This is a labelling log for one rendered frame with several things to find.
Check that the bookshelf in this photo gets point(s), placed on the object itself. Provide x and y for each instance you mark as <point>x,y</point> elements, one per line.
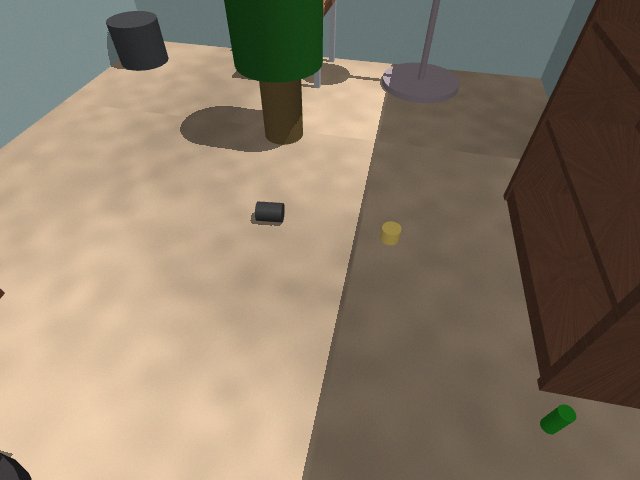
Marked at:
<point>574,206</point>

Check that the potted plant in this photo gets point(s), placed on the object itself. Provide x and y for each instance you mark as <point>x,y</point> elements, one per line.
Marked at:
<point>278,43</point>

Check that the chair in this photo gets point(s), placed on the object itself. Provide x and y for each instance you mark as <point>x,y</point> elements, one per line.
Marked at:
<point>328,4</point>

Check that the coat stand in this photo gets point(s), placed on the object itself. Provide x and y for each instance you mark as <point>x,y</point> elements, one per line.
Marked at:
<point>422,82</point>

